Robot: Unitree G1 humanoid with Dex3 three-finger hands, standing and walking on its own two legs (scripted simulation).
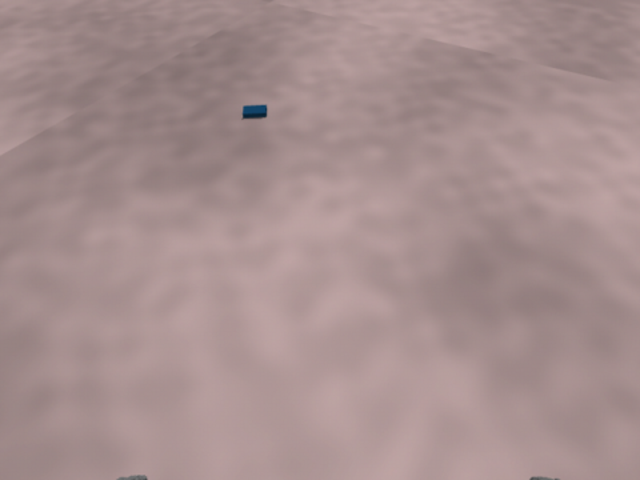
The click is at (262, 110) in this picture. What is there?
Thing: flat box
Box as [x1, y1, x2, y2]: [243, 105, 266, 117]
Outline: 266,105 244,106 243,117 266,116
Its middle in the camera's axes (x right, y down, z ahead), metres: -0.37 -0.74 +2.20
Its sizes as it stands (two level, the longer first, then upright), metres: 0.132 0.083 0.026
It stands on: the floor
